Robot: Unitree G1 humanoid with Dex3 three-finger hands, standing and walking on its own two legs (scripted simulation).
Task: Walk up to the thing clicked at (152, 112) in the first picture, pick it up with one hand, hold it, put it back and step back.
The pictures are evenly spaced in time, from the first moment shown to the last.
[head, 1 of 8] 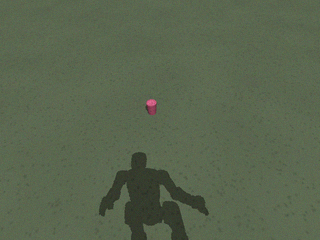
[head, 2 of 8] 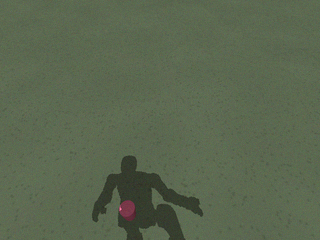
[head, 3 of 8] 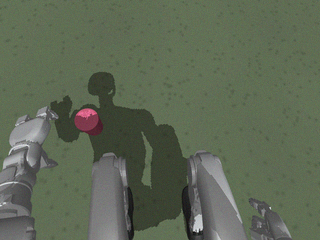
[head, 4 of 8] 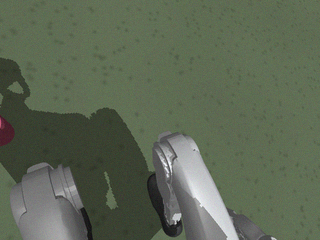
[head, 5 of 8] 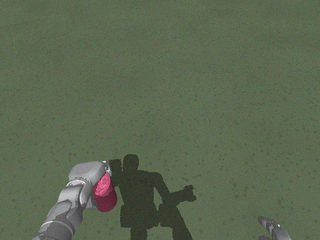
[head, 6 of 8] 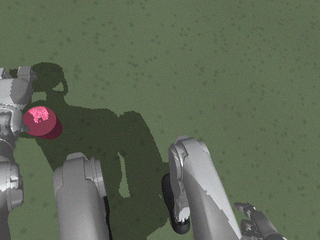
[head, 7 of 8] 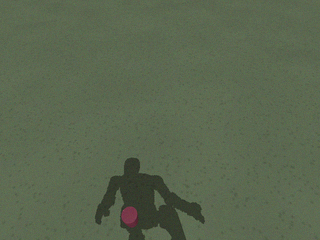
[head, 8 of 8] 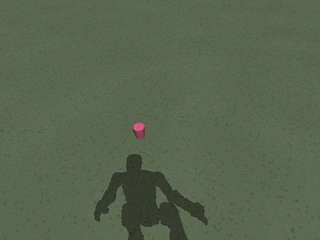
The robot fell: no
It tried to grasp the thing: yes
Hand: left
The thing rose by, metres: 0.59
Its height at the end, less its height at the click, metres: +0.00
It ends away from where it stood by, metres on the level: 0.04
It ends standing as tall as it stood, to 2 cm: yes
